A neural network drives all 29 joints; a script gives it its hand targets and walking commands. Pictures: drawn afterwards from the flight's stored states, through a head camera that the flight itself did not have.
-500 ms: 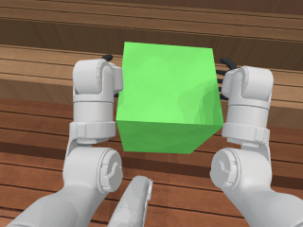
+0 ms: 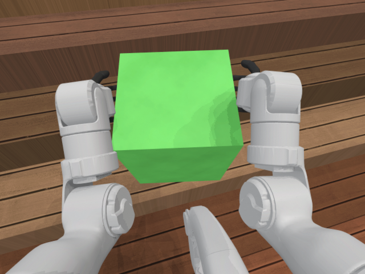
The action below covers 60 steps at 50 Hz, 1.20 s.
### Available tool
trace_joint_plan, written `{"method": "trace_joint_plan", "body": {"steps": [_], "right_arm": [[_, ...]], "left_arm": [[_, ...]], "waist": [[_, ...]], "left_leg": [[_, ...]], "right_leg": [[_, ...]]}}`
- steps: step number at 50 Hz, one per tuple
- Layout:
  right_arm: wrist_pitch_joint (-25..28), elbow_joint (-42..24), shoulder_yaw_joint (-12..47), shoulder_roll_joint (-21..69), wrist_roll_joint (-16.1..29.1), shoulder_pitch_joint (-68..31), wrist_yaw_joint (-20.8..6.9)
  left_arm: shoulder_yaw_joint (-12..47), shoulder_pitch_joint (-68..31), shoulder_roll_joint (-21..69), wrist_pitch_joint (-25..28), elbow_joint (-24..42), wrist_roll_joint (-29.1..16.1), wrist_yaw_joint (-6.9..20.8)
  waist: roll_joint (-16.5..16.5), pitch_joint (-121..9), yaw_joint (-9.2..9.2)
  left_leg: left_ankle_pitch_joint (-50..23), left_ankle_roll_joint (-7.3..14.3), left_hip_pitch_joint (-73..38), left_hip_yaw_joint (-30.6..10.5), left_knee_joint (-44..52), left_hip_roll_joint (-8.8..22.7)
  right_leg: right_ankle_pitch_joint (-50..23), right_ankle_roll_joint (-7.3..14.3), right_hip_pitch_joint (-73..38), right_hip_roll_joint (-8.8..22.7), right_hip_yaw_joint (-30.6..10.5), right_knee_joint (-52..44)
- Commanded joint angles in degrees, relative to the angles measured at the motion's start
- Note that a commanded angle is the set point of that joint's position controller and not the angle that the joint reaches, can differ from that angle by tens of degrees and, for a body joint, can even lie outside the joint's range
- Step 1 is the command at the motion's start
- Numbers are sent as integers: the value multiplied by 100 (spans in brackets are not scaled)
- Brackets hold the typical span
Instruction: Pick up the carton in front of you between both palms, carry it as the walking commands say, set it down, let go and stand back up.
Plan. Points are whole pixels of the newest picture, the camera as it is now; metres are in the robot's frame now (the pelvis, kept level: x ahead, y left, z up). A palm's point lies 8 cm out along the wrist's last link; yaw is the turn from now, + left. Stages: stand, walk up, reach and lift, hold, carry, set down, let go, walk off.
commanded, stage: carry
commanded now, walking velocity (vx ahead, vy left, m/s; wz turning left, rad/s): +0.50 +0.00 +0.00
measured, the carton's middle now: (177, 126) +0.41 -0.05 +0.07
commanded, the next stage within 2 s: none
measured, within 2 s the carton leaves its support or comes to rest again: neither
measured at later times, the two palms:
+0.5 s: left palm out of the picture +0.65 +0.18 +0.38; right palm out of the picture +0.71 -0.10 +0.37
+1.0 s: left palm out of the picture +0.96 +0.24 +0.47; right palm out of the picture +0.94 -0.05 +0.50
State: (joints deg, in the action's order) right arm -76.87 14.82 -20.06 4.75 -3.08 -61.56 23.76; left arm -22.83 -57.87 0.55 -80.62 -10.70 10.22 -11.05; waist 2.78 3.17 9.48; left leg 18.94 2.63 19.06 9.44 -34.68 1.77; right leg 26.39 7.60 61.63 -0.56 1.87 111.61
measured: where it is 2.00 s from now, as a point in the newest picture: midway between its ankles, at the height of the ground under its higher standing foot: (85, 25)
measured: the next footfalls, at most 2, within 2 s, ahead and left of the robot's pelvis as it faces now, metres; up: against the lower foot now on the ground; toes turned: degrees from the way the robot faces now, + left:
right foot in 0.16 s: +0.33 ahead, -0.14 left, +0.17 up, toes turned -5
left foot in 0.72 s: +0.59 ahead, +0.22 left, +0.35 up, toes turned +8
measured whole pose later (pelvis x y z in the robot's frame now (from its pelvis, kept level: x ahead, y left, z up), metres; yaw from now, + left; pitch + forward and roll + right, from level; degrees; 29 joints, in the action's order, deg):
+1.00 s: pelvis +0.56 +0.12 +0.34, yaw +1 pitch +3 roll +1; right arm -75.2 15.9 -19.9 5.7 -4.3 -56.7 22.4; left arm -20.9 -52.9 1.5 -78.2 -12.3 9.5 -11.2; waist 3.1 3.2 7.2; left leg 19.9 3.2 20.7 7.9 -37.7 0.8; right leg 24.4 7.5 61.4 -0.8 1.9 112.3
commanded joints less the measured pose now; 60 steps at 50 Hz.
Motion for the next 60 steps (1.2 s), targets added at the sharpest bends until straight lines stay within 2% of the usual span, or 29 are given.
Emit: {"method": "trace_joint_plan", "body": {"steps": [1, 3, 5, 7, 9, 10, 11, 12, 15, 17, 22, 26, 28, 30, 33, 35, 36, 37, 38, 39, 41, 44, 46, 49, 51, 54, 56, 58, 60], "right_arm": [[-235, 96, 2614, 6356, 2685, -4384, -3255], [-267, 144, 2584, 6212, 2670, -4442, -3323], [-308, 360, 2472, 6105, 2649, -4507, -3405], [-383, 683, 2132, 5980, 2464, -4254, -3456], [-393, 882, 1986, 5779, 2249, -4195, -3460], [-382, 912, 1847, 5843, 2140, -4224, -3439], [-326, 871, 1776, 5772, 2033, -4045, -3408], [-278, 957, 1524, 5696, 1947, -3839, -3375], [-179, 242, 1570, 5453, 1656, -4338, -3197], [-107, -274, 1724, 5126, 1731, -4757, -3047], [-123, -376, 1903, 4641, 1448, -4556, -2729], [-362, 326, 1986, 4898, 1513, -4554, -2731], [-455, 893, 1944, 5188, 1667, -4454, -2792], [-498, 1291, 1904, 5408, 1719, -4300, -2853], [-452, 1264, 1744, 5364, 1883, -4203, -2800], [-373, 1237, 1748, 5707, 1930, -4175, -2753], [-316, 918, 1791, 5801, 2083, -4324, -2754], [-226, 645, 2010, 5929, 2275, -4567, -2787], [-81, 355, 2166, 5979, 2466, -4693, -2832], [-46, -85, 2303, 6267, 2676, -4843, -2901], [108, -728, 2469, 6459, 2920, -5339, -3055], [103, -409, 2543, 6760, 2882, -4832, -3235], [104, -171, 2623, 6854, 2827, -4493, -3281], [83, 50, 2672, 6735, 2632, -3926, -3301], [50, -39, 2795, 6551, 2574, -3905, -3293], [-36, -118, 2821, 6228, 2588, -3972, -3353], [-125, 36, 2718, 6177, 2617, -4048, -3418], [-221, 371, 2455, 5886, 2396, -3793, -3447], [-256, 417, 2344, 5839, 2264, -3990, -3429]], "left_arm": [[2859, -4888, 5594, 277, 308, -2228, 1246], [2841, -4711, 5462, 222, 37, -2139, 1248], [2871, -4740, 5533, 154, -261, -2259, 1246], [2893, -4725, 5819, 108, -513, -2493, 1252], [2972, -4850, 6175, 131, -405, -2882, 1292], [3064, -5191, 6356, 164, -222, -3003, 1312], [3150, -5179, 6564, 218, -172, -3225, 1389], [3132, -5165, 6595, 306, -84, -3396, 1481], [3060, -5827, 6897, 394, 466, -3609, 1650], [3189, -5907, 7151, 349, 480, -3806, 1727], [3041, -5796, 7102, 123, -135, -3806, 1817], [2501, -5118, 6804, -15, -1093, -3371, 1854], [2290, -4988, 6535, -5, -1322, -3212, 1830], [2052, -5070, 6246, 58, -1080, -3166, 1835], [1892, -5556, 6163, 61, -721, -3097, 1898], [1891, -5532, 6221, 27, -955, -3004, 1953], [1852, -5494, 6286, 45, -1005, -3041, 1982], [1738, -5471, 6292, 81, -1051, -2967, 1975], [1720, -4905, 6283, 124, -1085, -2729, 1961], [1640, -4729, 6285, 196, -1112, -2526, 1869], [1812, -5050, 6313, 314, -566, -2454, 1765], [2441, -5470, 6268, 532, 269, -2662, 1558], [2706, -5336, 6240, 655, 566, -2645, 1456], [3127, -4891, 6283, 639, 585, -2630, 1389], [3310, -4729, 6272, 571, 540, -2613, 1372], [3344, -4463, 5987, 456, 298, -2506, 1314], [3456, -4490, 6006, 360, 114, -2631, 1272], [3433, -4382, 6215, 306, -153, -2813, 1260], [3513, -4891, 6452, 306, 129, -3097, 1282]], "waist": [[-593, -3200, 86], [-401, -2474, -246], [-792, -2215, -508], [-1881, -3205, -1002], [-2365, -4290, -1955], [-1469, -4869, -2194], [-910, -4500, -1962], [1069, -5439, -1788], [-142, -4562, -1737], [-30, -3832, -1582], [-213, -3610, -1480], [743, -3438, -1829], [337, -2879, -2555], [189, -2680, -2263], [961, -2460, -1265], [2277, -3804, 85], [1938, -4318, 650], [800, -4781, 540], [-2179, -5195, 207], [-1251, -5557, -228], [-831, -4496, -624], [-910, -3778, -552], [-413, -3614, -580], [-958, -3635, -30], [-548, -3243, 47], [-565, -2396, -398], [-1155, -2493, -637], [-2164, -3598, -1244], [-1699, -4690, -1997]], "left_leg": [[-2149, 1447, -4996, -3016, 1303, 2185], [-914, 921, -3628, -2064, 1969, 1473], [-2258, 923, -1219, -829, 3361, 931], [-8159, 1014, -697, 25, 2232, 806], [-10550, 732, -1737, 318, -52, 917], [-9564, 250, -1787, 286, -1828, 435], [-3961, 24, -158, -539, -3431, -74], [-714, -323, 1782, -1362, -7060, -1186], [-333, 351, 3302, -1970, -7678, -561], [-260, 512, 3455, -2214, -7288, -230], [-114, 550, 3225, -930, -5292, 34], [1707, 607, 6754, -1769, -8277, 298], [3603, 491, 9835, -1862, -9796, 180], [4146, 646, 9367, -1593, -8816, 440], [970, 372, 1923, 236, -3559, 254], [-274, 525, -474, 948, -3882, -612], [-428, 534, -1180, 879, -2533, -1110], [-1435, 1152, -2528, -1911, -764, -346], [-3133, 1885, -2824, -5654, 1110, 1345], [-3230, 1962, -2617, -5313, 683, 1548], [-1658, 1389, -1976, -4384, 48, 1336], [-157, 1114, -2147, -3546, 340, 1319], [-1605, 1193, -2468, -3236, 637, 1539], [-2956, 1673, -4145, -3325, 897, 1985], [-2256, 1436, -4987, -3146, 1147, 2058], [-775, 809, -3113, -1867, 2099, 1146], [-3739, 954, -897, -411, 3096, 685], [-9683, 929, -1160, 44, 1657, 842], [-10752, 428, -2209, 270, -1030, 644]], "right_leg": [[1084, 108, 3467, 415, -585, 1839], [448, -23, 2789, 686, 32, 3], [-108, 26, -296, 636, 846, -2656], [-1360, 314, -3083, -163, 1532, -3541], [-1747, 238, -4190, -597, 1717, -5165], [-2693, 331, -5519, -638, 1285, -6802], [-3810, 496, -6497, -4, -563, -8096], [-7702, 2070, -8089, 2037, -3880, -7867], [-3174, 1226, -7481, 1472, -3653, -7797], [-1641, 796, -6793, 1474, -3230, -8061], [-2965, 933, -6388, 1633, -1717, -8758], [-3533, 1306, -8810, 2379, -2803, -8769], [-4300, 1385, -11134, 2781, -3402, -8540], [-3792, 815, -10517, 2318, -2422, -9081], [-2803, 168, -4346, 1037, 52, -11470], [-9555, 239, -4543, 1175, 960, -8764], [-10361, 57, -4810, 811, 1018, -6801], [-7365, -501, -3549, 436, 133, -4433], [-1571, -1008, -2480, -837, -451, -1331], [-1652, -839, -2496, -637, -1697, 214], [-1856, -449, -1505, -75, -1183, 44], [-1477, -90, -468, 222, -1045, -152], [-791, -84, -247, 328, -743, -1039], [251, 111, 1990, 137, -290, 1310], [1027, 132, 3511, 277, -606, 2058], [124, -95, 2346, 577, 264, -356], [-457, 92, -1031, 392, 1115, -2911], [-1688, 361, -3104, -248, 1492, -3779], [-2366, 289, -4615, -688, 1711, -5967]]}}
